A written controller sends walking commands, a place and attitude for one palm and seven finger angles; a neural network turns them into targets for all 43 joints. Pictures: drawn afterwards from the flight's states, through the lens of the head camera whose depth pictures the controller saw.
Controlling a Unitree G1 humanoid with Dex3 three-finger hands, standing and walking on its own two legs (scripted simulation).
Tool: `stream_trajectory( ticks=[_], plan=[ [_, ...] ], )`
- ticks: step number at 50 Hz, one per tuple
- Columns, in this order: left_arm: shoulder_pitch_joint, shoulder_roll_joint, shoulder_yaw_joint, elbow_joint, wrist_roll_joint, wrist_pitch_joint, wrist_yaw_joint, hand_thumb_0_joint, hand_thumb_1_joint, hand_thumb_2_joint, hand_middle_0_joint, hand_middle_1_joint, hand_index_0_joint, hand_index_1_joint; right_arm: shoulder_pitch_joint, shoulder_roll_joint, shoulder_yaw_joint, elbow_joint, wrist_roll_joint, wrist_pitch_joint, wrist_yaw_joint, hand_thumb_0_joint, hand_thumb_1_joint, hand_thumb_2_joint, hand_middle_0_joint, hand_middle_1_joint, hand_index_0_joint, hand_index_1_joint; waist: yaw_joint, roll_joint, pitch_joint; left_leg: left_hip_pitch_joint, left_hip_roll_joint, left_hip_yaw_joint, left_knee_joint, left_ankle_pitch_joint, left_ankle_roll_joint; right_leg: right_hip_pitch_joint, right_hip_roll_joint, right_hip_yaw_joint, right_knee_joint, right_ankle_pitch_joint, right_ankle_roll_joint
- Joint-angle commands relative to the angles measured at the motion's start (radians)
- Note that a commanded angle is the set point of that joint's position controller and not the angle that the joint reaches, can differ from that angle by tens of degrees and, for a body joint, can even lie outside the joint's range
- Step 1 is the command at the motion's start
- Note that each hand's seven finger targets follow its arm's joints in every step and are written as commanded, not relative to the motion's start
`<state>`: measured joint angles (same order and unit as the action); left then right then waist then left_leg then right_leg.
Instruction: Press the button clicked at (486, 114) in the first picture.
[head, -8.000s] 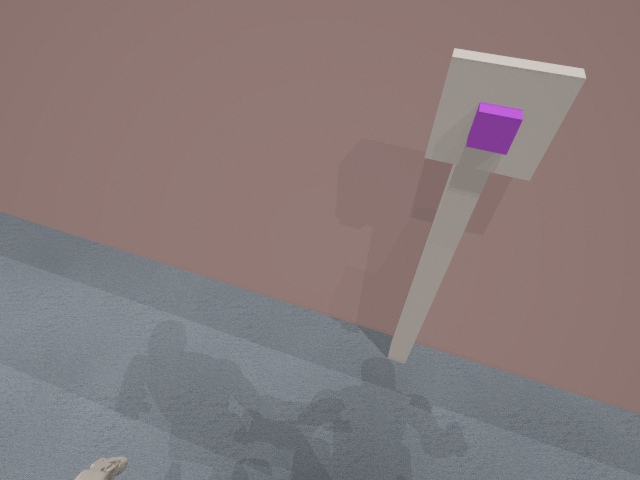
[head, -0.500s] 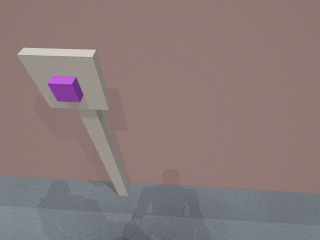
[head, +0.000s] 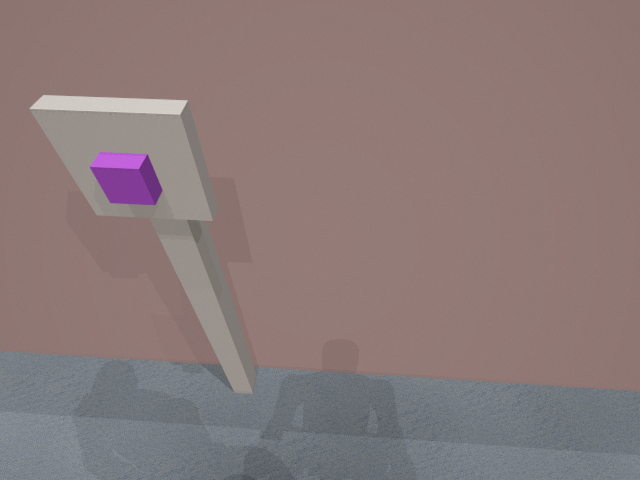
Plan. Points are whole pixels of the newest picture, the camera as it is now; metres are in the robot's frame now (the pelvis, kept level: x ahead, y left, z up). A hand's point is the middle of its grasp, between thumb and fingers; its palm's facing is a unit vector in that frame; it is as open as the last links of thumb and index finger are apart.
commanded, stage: look again from close up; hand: left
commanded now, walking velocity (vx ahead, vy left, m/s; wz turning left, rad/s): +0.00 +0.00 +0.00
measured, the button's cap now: (129, 177) +0.43 +0.28 +0.15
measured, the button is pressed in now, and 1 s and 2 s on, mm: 0 0 0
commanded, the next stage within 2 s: shuffle to correct the standing spot in 0.14 s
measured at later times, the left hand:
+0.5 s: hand out of the picture -0.02 +0.19 -0.18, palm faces +0.07 -0.97 -0.22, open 7.4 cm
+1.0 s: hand out of the picture -0.04 +0.26 -0.18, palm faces -0.01 -0.99 -0.17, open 7.4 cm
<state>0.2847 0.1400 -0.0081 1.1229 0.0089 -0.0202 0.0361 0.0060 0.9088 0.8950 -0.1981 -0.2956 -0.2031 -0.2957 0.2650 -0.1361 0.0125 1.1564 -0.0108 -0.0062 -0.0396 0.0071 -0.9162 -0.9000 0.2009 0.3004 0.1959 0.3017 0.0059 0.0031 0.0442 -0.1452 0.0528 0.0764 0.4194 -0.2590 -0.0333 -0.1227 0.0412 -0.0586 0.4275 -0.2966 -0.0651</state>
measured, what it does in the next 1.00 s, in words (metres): lifts its right foot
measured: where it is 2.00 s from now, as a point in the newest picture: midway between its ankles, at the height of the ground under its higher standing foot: outside the picture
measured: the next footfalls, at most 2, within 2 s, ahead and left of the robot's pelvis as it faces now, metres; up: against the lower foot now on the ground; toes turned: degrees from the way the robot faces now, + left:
right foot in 1.12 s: -0.04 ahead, -0.06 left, +0.00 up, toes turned -4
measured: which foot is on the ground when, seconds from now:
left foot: down 0.00-1.00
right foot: down 0.00-0.70, up 0.72-1.00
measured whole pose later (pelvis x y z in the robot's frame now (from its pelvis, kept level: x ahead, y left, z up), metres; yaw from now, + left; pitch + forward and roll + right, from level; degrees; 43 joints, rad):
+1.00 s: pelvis -0.06 +0.08 +0.00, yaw -1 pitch +1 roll +0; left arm 0.28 0.19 0.05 1.04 0.03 0.05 -0.01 0.00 0.91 0.90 -0.19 -0.30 -0.20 -0.30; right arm 0.28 -0.14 -0.02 1.04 -0.03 -0.01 -0.03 0.00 -0.93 -0.90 0.20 0.30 0.20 0.30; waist -0.02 -0.03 0.01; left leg -0.25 0.01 0.09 0.39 -0.16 0.03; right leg -0.35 -0.02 -0.02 0.86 -0.43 0.00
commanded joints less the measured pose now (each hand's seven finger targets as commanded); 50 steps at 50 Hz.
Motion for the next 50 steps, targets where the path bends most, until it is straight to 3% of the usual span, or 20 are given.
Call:
stream_trajectory(
  ticks=[1, 12, 13, 18, 22, 25, 27, 29, 30, 32, 33, 34, 35, 37, 39, 40, 44, 46, 50],
  plan=[
    [0.085, 0.101, 0.019, -0.017, 0.000, -0.014, 0.009, 0.000, 0.900, 0.900, -0.200, -0.300, -0.200, -0.300, 0.072, -0.078, -0.016, -0.022, -0.001, -0.016, -0.004, 0.000, -0.900, -0.900, 0.200, 0.300, 0.200, 0.300, 0.000, -0.025, 0.005, 0.005, 0.061, -0.053, -0.031, 0.186, 0.042, -0.027, -0.152, 0.126, -0.082, 0.358, 0.027],
    [0.092, 0.093, 0.018, -0.015, 0.000, -0.014, 0.008, 0.000, 0.900, 0.900, -0.200, -0.300, -0.200, -0.300, 0.081, -0.071, -0.016, -0.017, -0.001, -0.017, -0.004, 0.000, -0.900, -0.900, 0.200, 0.300, 0.200, 0.300, 0.001, -0.012, 0.018, 0.000, 0.062, -0.064, -0.042, 0.184, 0.046, -0.040, -0.151, 0.123, -0.087, 0.301, 0.022],
    [0.080, 0.114, 0.023, -0.022, 0.001, -0.016, 0.008, 0.000, 0.900, 0.900, -0.200, -0.300, -0.200, -0.300, 0.072, -0.091, -0.021, -0.024, 0.000, -0.019, -0.005, 0.000, -0.900, -0.900, 0.200, 0.300, 0.200, 0.300, 0.002, 0.002, 0.031, -0.009, 0.061, -0.068, -0.046, 0.200, 0.047, -0.044, -0.156, 0.128, -0.084, 0.327, 0.016],
    [0.089, 0.132, 0.045, -0.047, 0.004, -0.003, 0.020, 0.000, 0.900, 0.900, -0.200, -0.300, -0.200, -0.300, 0.068, -0.084, -0.034, -0.061, 0.000, 0.000, -0.005, 0.000, -0.900, -0.900, 0.200, 0.300, 0.200, 0.300, 0.014, -0.004, -0.032, -0.037, 0.054, -0.047, 0.020, 0.257, 0.035, -0.006, -0.211, 0.159, -0.002, 0.512, -0.001],
    [0.083, 0.169, 0.067, -0.069, 0.011, 0.010, 0.023, 0.000, 0.900, 0.900, -0.200, -0.300, -0.200, -0.300, 0.047, -0.089, -0.051, -0.105, -0.004, 0.023, 0.001, 0.000, -0.900, -0.900, 0.200, 0.300, 0.200, 0.300, 0.021, -0.094, -0.021, -0.127, 0.011, -0.014, 0.133, 0.110, 0.018, -0.006, -0.298, 0.236, -0.014, 0.537, -0.051],
    [0.093, 0.187, 0.082, -0.080, 0.019, 0.018, 0.027, 0.000, 0.900, 0.900, -0.200, -0.300, -0.200, -0.300, -0.001, -0.093, -0.065, -0.143, -0.007, 0.038, 0.005, 0.000, -0.900, -0.900, 0.200, 0.300, 0.200, 0.300, 0.047, -0.170, 0.013, -0.259, -0.015, -0.038, 0.327, -0.201, 0.010, 0.000, -0.407, 0.337, -0.053, 0.615, -0.160],
    [0.073, 0.201, 0.095, -0.100, 0.024, 0.020, 0.027, 0.000, 0.900, 0.900, -0.200, -0.300, -0.200, -0.300, -0.031, -0.092, -0.072, -0.167, -0.004, 0.039, 0.010, 0.000, -0.900, -0.900, 0.200, 0.300, 0.200, 0.300, 0.048, -0.172, 0.017, -0.297, -0.016, -0.076, 0.423, -0.247, 0.009, -0.010, -0.417, 0.318, -0.039, 0.667, -0.182],
    [0.030, 0.217, 0.102, -0.125, 0.027, 0.022, 0.024, 0.000, 0.900, 0.900, -0.200, -0.300, -0.200, -0.300, -0.029, -0.090, -0.075, -0.181, -0.002, 0.040, 0.018, 0.000, -0.900, -0.900, 0.200, 0.300, 0.200, 0.300, 0.031, -0.162, -0.005, -0.261, -0.020, -0.084, 0.382, -0.222, 0.004, -0.036, -0.394, 0.276, -0.011, 0.657, -0.160],
    [0.002, 0.219, 0.102, -0.137, 0.029, 0.023, 0.023, 0.000, 0.900, 0.900, -0.200, -0.300, -0.200, -0.300, -0.003, -0.080, -0.075, -0.179, 0.001, 0.035, 0.020, 0.000, -0.900, -0.900, 0.200, 0.300, 0.200, 0.300, 0.011, -0.151, -0.027, -0.203, -0.023, -0.075, 0.296, -0.178, 0.004, -0.060, -0.371, 0.252, 0.012, 0.608, -0.134],
    [-0.038, 0.209, 0.095, -0.152, 0.021, 0.029, 0.016, 0.000, 0.900, 0.900, -0.200, -0.300, -0.200, -0.300, 0.087, -0.061, -0.067, -0.151, 0.000, 0.019, 0.021, 0.000, -0.900, -0.900, 0.200, 0.300, 0.200, 0.300, -0.036, -0.137, -0.060, 0.008, -0.050, -0.018, 0.070, 0.040, 0.011, -0.186, -0.272, 0.173, 0.063, 0.333, -0.055],
    [-0.033, 0.165, 0.083, -0.159, 0.017, 0.035, 0.013, 0.000, 0.900, 0.900, -0.200, -0.300, -0.200, -0.300, 0.119, -0.089, -0.067, -0.139, -0.003, 0.004, 0.019, 0.000, -0.900, -0.900, 0.200, 0.300, 0.200, 0.300, -0.042, -0.018, -0.073, 0.090, 0.011, -0.072, -0.022, 0.111, 0.028, -0.249, -0.187, 0.120, 0.151, 0.124, -0.010],
    [0.000, 0.103, 0.071, -0.168, 0.009, 0.042, 0.006, 0.000, 0.900, 0.900, -0.200, -0.300, -0.200, -0.300, 0.107, -0.169, -0.078, -0.152, -0.015, -0.006, 0.016, 0.000, -0.900, -0.900, 0.200, 0.300, 0.200, 0.300, -0.023, 0.226, -0.062, 0.044, 0.202, -0.321, -0.127, 0.119, 0.105, -0.316, -0.079, 0.029, 0.258, -0.179, 0.053],
    [-0.012, 0.113, 0.066, -0.175, 0.014, 0.035, 0.004, 0.000, 0.900, 0.900, -0.200, -0.300, -0.200, -0.300, 0.079, -0.216, -0.082, -0.178, -0.016, -0.004, 0.015, 0.000, -0.900, -0.900, 0.200, 0.300, 0.200, 0.300, -0.025, 0.193, -0.027, -0.077, 0.281, -0.418, -0.187, 0.042, 0.187, -0.275, -0.058, 0.040, 0.365, -0.279, 0.056],
    [0.008, 0.084, 0.059, -0.126, 0.017, 0.042, -0.005, 0.000, 0.900, 0.900, -0.200, -0.300, -0.200, -0.300, 0.009, -0.172, -0.066, -0.173, -0.024, -0.012, 0.007, 0.000, -0.900, -0.900, 0.200, 0.300, 0.200, 0.300, -0.006, 0.175, -0.001, -0.148, 0.258, -0.429, -0.258, -0.224, 0.195, -0.273, -0.076, 0.094, 0.484, -0.219, 0.045],
    [0.036, 0.080, 0.058, -0.098, 0.022, 0.044, -0.019, 0.000, 0.900, 0.900, -0.200, -0.300, -0.200, -0.300, -0.016, -0.149, -0.058, -0.174, -0.023, -0.009, 0.004, 0.000, -0.900, -0.900, 0.200, 0.300, 0.200, 0.300, 0.003, 0.110, 0.058, -0.201, 0.239, -0.372, -0.276, -0.276, 0.192, -0.294, -0.081, 0.090, 0.545, -0.150, 0.047],
    [0.042, 0.087, 0.057, -0.096, 0.026, 0.042, -0.026, 0.000, 0.900, 0.900, -0.200, -0.300, -0.200, -0.300, -0.005, -0.148, -0.059, -0.171, -0.022, -0.012, 0.002, 0.000, -0.900, -0.900, 0.200, 0.300, 0.200, 0.300, 0.002, 0.085, 0.047, -0.169, 0.232, -0.350, -0.269, -0.236, 0.189, -0.315, -0.079, 0.082, 0.559, -0.133, 0.049],
    [0.032, 0.089, 0.063, -0.121, 0.029, 0.052, -0.037, 0.000, 0.900, 0.900, -0.200, -0.300, -0.200, -0.300, 0.067, -0.166, -0.074, -0.152, -0.023, -0.014, -0.005, 0.000, -0.900, -0.900, 0.200, 0.300, 0.200, 0.300, -0.026, 0.092, 0.013, -0.066, 0.235, -0.297, -0.249, -0.121, 0.188, -0.372, -0.080, 0.070, 0.552, -0.105, 0.064],
    [0.013, 0.085, 0.063, -0.140, 0.028, 0.052, -0.040, 0.000, 0.900, 0.900, -0.200, -0.300, -0.200, -0.300, 0.094, -0.171, -0.077, -0.147, -0.025, -0.015, -0.008, 0.000, -0.900, -0.900, 0.200, 0.300, 0.200, 0.300, -0.038, 0.082, -0.006, -0.029, 0.245, -0.292, -0.234, -0.053, 0.195, -0.363, -0.082, 0.064, 0.487, -0.131, 0.067],
    [-0.004, 0.059, 0.054, -0.150, 0.020, 0.046, -0.039, 0.000, 0.900, 0.900, -0.200, -0.300, -0.200, -0.300, 0.106, -0.186, -0.083, -0.136, -0.028, -0.009, -0.006, 0.000, -0.900, -0.900, 0.200, 0.300, 0.200, 0.300, -0.050, 0.127, -0.030, -0.032, 0.233, -0.280, -0.190, 0.032, 0.194, -0.263, -0.070, 0.034, 0.277, -0.191, 0.060]
  ],
)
